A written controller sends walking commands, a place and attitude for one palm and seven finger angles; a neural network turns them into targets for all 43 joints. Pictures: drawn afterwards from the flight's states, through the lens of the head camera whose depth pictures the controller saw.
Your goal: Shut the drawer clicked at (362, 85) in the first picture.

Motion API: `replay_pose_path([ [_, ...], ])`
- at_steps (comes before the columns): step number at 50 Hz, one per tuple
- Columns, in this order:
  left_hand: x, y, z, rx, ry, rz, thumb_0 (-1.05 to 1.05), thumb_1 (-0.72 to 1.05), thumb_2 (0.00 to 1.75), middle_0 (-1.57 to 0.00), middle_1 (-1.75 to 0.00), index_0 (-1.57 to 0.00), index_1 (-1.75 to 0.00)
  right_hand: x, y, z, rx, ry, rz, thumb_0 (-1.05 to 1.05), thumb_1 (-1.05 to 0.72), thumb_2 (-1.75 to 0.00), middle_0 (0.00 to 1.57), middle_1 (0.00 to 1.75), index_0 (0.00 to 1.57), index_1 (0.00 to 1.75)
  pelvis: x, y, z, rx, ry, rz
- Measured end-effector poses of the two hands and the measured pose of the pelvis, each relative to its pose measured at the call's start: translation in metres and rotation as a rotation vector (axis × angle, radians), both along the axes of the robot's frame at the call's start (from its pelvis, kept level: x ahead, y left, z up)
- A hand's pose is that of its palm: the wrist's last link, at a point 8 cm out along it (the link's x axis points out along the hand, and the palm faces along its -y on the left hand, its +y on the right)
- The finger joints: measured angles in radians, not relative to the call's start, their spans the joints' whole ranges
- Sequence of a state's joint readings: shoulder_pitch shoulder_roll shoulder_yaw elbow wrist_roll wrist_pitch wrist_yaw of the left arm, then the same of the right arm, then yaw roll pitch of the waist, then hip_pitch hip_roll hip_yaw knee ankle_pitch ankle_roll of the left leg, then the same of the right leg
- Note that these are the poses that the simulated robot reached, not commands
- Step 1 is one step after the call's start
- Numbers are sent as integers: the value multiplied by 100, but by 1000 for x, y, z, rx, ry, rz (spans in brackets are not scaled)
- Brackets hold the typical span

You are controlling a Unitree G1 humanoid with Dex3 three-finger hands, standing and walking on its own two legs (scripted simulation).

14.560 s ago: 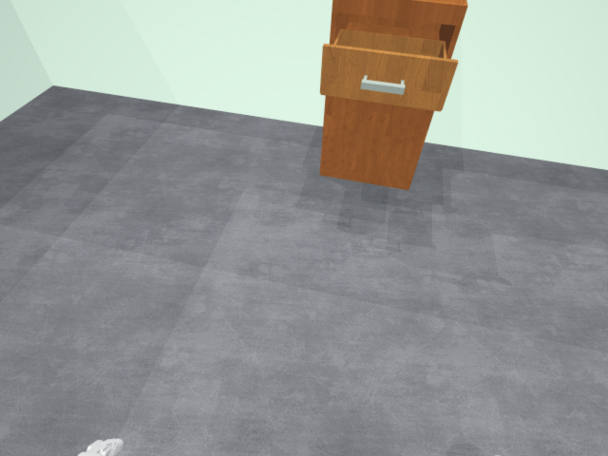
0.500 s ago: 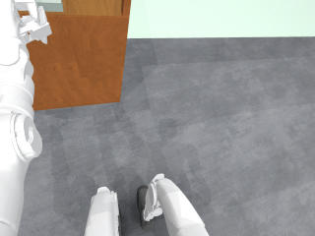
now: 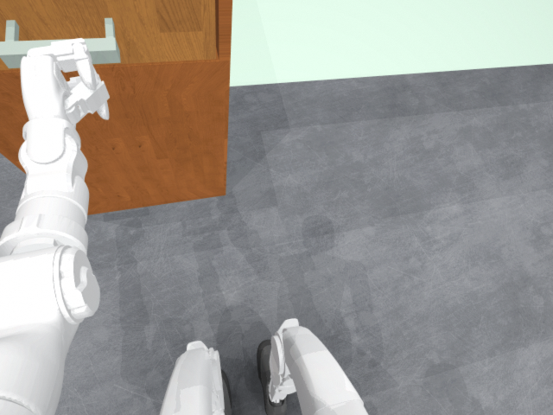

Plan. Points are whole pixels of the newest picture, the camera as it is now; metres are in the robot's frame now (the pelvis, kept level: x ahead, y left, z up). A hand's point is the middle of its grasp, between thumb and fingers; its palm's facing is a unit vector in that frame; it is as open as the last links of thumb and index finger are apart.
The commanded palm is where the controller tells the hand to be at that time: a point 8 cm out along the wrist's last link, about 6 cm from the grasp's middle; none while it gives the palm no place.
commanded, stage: pull the fist back off the drawer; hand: left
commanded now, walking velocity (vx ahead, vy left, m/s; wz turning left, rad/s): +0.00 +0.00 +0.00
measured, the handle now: (62, 40) +0.63 +0.22 +0.04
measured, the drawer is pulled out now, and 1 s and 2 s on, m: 0.00 0.00 0.00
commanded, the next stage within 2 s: draw the hand back to the body in 0.08 s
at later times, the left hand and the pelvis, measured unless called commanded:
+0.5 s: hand (52, 119) +0.46 +0.19 +0.10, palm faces +0.12 -0.99 -0.03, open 3.3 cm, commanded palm +0.42 +0.23 +0.12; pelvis +0.06 +0.00 +0.06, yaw +1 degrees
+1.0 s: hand out of the picture +0.31 +0.23 +0.20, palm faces +0.28 -0.92 -0.26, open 3.3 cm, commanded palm +0.27 +0.27 +0.22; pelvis +0.05 +0.01 +0.11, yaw +3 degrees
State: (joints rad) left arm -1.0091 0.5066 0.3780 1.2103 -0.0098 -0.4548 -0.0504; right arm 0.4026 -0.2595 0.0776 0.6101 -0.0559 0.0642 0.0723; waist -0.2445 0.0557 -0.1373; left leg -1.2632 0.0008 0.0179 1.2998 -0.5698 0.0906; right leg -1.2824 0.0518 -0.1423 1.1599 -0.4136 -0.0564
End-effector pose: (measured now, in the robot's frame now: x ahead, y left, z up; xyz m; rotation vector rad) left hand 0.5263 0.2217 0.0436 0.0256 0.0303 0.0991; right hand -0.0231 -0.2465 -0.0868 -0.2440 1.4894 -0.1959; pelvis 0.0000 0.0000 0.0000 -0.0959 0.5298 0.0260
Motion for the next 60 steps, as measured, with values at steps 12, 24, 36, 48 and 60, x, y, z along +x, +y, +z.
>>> replay_pose_path([
  [12, -6, 3, 0, 3, -24, 14, 2, 90, 90, -140, -160, -140, -160, 63, -7, 2, 6, -59, 22, 0, -91, -90, 20, 30, 20, 30, 27, 0, 12, 15, -11, -5],
  [24, -86, 21, 55, 11, -1, 14, 2, 90, 90, -140, -160, -140, -160, 145, 4, 45, 66, -275, 40, 1, -91, -90, 20, 30, 20, 30, 59, 1, 62, 36, -140, -9],
  [36, -161, 28, 106, 47, -43, -23, 2, 90, 90, -140, -160, -140, -160, 226, 10, 85, 57, -585, 134, 1, -91, -90, 20, 30, 20, 30, 59, 5, 82, 50, -288, 17],
  [48, -237, 51, 165, 235, 14, 163, 2, 90, 90, -140, -160, -140, -160, 260, 45, 128, 93, -758, 192, 1, -91, -90, 20, 30, 20, 30, 51, 7, 110, 75, -472, 29],
  [60, -303, 61, 213, 302, -67, 246, 2, 90, 90, -140, -160, -140, -160, 259, 54, 140, 122, -805, 258, 1, -90, -90, 20, 30, 20, 30, 50, 6, 122, 85, -571, 35],
])
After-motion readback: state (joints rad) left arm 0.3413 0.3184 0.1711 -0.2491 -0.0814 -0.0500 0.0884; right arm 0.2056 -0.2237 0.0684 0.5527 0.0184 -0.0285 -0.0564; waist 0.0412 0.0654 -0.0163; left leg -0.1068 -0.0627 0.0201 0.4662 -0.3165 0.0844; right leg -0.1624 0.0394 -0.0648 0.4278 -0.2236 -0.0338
